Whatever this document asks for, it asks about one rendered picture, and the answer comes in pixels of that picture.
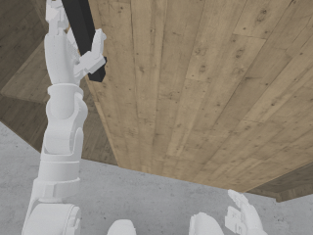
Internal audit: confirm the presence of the left robot forearm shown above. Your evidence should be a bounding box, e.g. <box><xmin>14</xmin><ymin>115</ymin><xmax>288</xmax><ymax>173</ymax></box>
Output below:
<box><xmin>22</xmin><ymin>83</ymin><xmax>88</xmax><ymax>235</ymax></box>

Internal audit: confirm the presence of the left robot upper arm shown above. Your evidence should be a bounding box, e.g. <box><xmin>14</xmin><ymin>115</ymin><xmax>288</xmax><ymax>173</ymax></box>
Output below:
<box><xmin>23</xmin><ymin>203</ymin><xmax>81</xmax><ymax>235</ymax></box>

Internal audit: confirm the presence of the wardrobe door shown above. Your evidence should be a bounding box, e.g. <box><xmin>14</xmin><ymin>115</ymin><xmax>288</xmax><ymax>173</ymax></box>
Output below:
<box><xmin>56</xmin><ymin>0</ymin><xmax>313</xmax><ymax>193</ymax></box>
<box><xmin>254</xmin><ymin>162</ymin><xmax>313</xmax><ymax>194</ymax></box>

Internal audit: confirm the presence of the robot right thigh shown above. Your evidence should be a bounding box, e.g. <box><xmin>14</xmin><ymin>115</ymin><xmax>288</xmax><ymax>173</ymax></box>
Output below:
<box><xmin>189</xmin><ymin>213</ymin><xmax>224</xmax><ymax>235</ymax></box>

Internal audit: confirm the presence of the handle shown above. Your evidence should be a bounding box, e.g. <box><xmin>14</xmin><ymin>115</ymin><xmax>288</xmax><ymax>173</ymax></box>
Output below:
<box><xmin>62</xmin><ymin>0</ymin><xmax>108</xmax><ymax>82</ymax></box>

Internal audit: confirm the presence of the robot thigh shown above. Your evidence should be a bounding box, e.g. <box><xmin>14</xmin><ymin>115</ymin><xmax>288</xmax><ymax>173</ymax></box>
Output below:
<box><xmin>107</xmin><ymin>219</ymin><xmax>137</xmax><ymax>235</ymax></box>
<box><xmin>189</xmin><ymin>213</ymin><xmax>224</xmax><ymax>235</ymax></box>

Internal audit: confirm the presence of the robot left thigh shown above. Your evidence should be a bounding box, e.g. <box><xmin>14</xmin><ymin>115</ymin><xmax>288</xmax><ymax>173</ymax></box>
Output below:
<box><xmin>107</xmin><ymin>219</ymin><xmax>137</xmax><ymax>235</ymax></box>

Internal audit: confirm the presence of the left robot hand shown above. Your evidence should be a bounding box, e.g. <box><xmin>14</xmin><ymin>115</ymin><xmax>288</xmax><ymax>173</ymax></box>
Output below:
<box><xmin>44</xmin><ymin>0</ymin><xmax>107</xmax><ymax>87</ymax></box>

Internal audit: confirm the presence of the right robot hand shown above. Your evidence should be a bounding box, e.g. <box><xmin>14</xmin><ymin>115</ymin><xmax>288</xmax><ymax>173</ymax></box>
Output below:
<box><xmin>225</xmin><ymin>189</ymin><xmax>263</xmax><ymax>235</ymax></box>

